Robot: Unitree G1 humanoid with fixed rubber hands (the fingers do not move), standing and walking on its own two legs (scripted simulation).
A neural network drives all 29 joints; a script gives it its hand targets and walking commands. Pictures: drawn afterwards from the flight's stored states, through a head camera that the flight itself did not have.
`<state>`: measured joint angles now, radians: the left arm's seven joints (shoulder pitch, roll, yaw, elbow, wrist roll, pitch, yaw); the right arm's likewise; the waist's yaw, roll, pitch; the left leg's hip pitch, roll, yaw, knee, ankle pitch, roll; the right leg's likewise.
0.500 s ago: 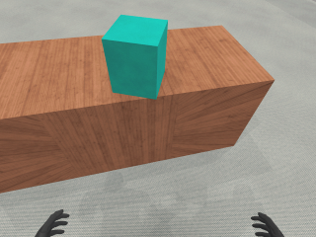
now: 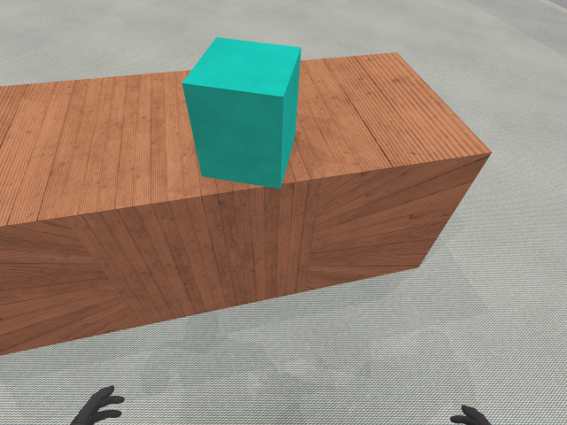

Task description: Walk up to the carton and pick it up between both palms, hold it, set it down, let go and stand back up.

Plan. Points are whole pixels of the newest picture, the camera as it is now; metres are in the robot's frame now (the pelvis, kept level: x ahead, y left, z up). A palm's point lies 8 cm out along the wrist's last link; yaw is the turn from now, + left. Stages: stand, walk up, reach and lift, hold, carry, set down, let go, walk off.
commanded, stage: stand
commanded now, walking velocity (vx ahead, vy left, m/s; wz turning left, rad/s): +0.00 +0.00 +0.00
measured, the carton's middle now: (249, 114) +0.77 +0.10 -0.01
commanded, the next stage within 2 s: walk up in 1.58 s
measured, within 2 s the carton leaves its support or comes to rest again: neither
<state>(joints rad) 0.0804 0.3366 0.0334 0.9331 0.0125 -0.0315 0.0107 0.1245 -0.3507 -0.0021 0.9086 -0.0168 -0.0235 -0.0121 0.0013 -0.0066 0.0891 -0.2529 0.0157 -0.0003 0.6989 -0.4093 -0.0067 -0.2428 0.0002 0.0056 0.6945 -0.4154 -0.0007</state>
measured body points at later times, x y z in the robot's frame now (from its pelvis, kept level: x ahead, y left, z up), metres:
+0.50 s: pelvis +0.00 +0.01 +0.02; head +0.01 +0.02 +0.47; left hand +0.10 +0.31 -0.11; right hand +0.11 -0.29 -0.09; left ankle -0.02 +0.13 -0.72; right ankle -0.02 -0.12 -0.72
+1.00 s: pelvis -0.01 +0.02 +0.03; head +0.00 +0.03 +0.48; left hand +0.07 +0.31 -0.11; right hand +0.10 -0.28 -0.09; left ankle -0.02 +0.13 -0.72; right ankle -0.02 -0.12 -0.72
